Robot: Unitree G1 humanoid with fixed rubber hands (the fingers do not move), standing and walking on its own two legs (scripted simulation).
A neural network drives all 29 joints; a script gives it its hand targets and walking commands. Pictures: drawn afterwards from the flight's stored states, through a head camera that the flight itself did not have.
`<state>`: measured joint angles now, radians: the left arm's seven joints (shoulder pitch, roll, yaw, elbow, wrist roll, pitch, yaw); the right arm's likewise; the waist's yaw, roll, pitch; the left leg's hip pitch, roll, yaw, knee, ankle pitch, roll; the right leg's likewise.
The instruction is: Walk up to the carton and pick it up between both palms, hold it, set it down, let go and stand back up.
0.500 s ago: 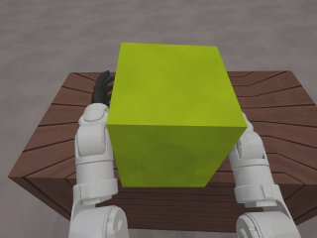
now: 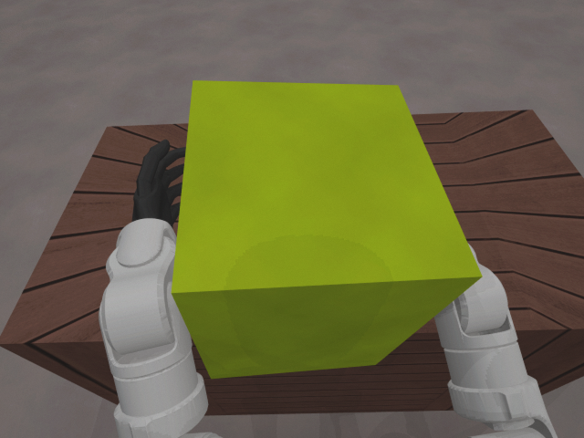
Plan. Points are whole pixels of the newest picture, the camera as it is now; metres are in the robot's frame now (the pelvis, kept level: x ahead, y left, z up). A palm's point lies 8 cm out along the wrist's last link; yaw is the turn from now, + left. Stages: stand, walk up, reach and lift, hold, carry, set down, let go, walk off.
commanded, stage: reach and lift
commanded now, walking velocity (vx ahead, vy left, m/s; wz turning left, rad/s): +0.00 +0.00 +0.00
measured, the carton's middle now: (297, 243) +0.31 -0.01 +0.15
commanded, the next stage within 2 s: hold in 0.56 s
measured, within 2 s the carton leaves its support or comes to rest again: neither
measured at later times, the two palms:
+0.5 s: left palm (173, 217) +0.34 +0.12 +0.17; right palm (429, 209) +0.35 -0.17 +0.14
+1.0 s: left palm (154, 221) +0.34 +0.14 +0.17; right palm (411, 210) +0.35 -0.15 +0.14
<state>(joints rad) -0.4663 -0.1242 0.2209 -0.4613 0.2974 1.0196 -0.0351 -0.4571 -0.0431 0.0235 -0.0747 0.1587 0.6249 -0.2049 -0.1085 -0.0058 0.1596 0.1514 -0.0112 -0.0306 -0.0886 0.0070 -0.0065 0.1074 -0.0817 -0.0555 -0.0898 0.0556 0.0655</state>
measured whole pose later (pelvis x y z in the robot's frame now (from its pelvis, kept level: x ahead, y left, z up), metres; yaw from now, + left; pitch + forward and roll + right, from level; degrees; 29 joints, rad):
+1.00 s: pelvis +0.00 +0.00 +0.00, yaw +0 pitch -3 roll +0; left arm -0.46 -0.12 0.24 -0.39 0.27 0.97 -0.03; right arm -0.47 -0.04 0.03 0.00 0.16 0.58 -0.22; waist -0.10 -0.01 0.13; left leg 0.14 -0.01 -0.03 -0.09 0.01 -0.01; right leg 0.09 -0.08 -0.06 -0.09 0.05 0.06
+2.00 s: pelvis +0.00 +0.00 +0.00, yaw +1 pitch -3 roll +0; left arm -0.47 -0.12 0.26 -0.33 0.26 0.92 -0.04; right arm -0.49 -0.04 0.03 0.04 0.14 0.56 -0.22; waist -0.09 0.00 0.12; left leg 0.12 -0.01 -0.04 -0.09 0.02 -0.01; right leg 0.08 -0.08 -0.06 -0.09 0.06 0.06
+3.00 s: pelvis -0.01 -0.01 +0.00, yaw +1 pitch -2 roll +0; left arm -0.49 -0.12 0.28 -0.29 0.26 0.90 -0.04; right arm -0.52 -0.03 0.01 0.08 0.13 0.55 -0.21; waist -0.09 0.00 0.12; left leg 0.10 0.00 -0.04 -0.09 0.02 -0.01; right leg 0.06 -0.07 -0.06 -0.09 0.07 0.06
